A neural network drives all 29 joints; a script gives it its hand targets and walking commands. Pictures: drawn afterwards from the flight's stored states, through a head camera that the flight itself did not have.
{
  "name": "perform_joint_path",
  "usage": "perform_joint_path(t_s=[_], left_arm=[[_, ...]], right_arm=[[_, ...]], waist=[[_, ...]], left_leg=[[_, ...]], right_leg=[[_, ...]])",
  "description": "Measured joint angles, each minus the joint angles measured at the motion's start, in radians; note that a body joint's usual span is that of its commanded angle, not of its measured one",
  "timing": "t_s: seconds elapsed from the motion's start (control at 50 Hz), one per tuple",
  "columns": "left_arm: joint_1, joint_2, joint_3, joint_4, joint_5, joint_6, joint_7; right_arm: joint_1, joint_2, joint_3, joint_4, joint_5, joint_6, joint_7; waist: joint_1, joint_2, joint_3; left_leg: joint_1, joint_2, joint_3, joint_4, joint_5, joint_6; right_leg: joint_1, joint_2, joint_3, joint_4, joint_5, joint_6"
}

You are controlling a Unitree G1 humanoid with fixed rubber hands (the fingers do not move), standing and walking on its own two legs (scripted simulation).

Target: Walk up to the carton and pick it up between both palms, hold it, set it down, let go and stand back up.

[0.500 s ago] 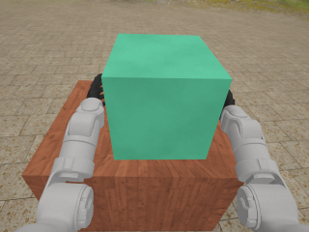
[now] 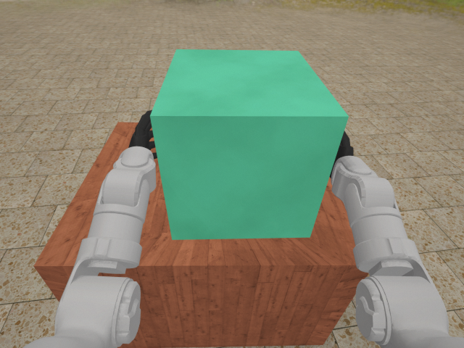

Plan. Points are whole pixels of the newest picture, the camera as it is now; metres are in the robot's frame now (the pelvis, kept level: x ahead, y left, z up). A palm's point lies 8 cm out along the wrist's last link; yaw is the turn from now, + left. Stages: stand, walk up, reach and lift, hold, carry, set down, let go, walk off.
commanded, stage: hold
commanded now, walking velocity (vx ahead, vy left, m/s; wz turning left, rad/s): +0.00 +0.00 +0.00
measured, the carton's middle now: (239, 138) +0.45 +0.01 +0.19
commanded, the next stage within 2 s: none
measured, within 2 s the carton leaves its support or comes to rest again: neither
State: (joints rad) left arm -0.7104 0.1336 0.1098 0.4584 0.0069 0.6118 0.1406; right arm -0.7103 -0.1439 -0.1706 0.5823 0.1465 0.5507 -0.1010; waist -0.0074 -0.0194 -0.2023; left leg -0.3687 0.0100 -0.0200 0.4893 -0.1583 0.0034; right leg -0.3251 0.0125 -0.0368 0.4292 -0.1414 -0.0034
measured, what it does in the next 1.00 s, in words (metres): stands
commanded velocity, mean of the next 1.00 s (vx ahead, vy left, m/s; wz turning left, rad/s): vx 0.00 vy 0.00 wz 0.00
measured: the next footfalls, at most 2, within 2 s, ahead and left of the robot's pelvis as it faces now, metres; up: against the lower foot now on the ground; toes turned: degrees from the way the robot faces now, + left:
none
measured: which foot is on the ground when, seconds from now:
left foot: down 0.00-1.00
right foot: down 0.00-1.00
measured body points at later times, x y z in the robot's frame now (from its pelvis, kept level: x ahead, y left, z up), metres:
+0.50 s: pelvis +0.00 +0.00 +0.00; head -0.06 +0.02 +0.45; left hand +0.39 +0.18 +0.19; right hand +0.39 -0.17 +0.19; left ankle +0.06 +0.11 -0.74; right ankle +0.05 -0.12 -0.74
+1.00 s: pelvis +0.00 +0.00 +0.00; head -0.06 +0.02 +0.45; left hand +0.39 +0.18 +0.20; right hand +0.39 -0.17 +0.19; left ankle +0.06 +0.11 -0.74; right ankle +0.05 -0.12 -0.74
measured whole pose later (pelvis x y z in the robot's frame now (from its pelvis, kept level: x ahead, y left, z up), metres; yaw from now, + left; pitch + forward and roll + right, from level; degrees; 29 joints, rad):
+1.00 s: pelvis +0.00 +0.00 +0.00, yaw +0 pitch +2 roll -1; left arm -0.69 0.13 0.11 0.44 0.02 0.62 0.14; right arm -0.71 -0.14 -0.17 0.58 0.15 0.56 -0.10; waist -0.01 -0.02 -0.20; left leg -0.37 0.01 -0.02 0.49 -0.16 0.00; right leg -0.32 0.01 -0.04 0.43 -0.14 0.00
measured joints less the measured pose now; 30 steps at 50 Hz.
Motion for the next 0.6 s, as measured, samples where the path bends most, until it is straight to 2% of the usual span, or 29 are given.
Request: perform_joint_path(t_s=[0.48, 0.6], left_arm=[[0.006, -0.003, 0.000, -0.003, 0.007, 0.010, -0.002], [0.016, -0.003, 0.001, -0.029, 0.007, 0.010, -0.002]], right_arm=[[0.000, 0.000, 0.000, 0.011, 0.000, 0.000, 0.003], [0.000, 0.000, 0.000, -0.017, 0.000, 0.009, 0.000]], waist=[[-0.003, -0.003, 0.000], [-0.003, -0.003, 0.000]], left_leg=[[0.000, 0.000, -0.001, -0.002, 0.000, 0.000], [0.001, 0.000, -0.001, -0.002, 0.000, 0.000]], right_leg=[[0.000, 0.000, 0.000, -0.002, 0.000, 0.000], [0.001, 0.000, 0.000, -0.003, 0.000, 0.000]])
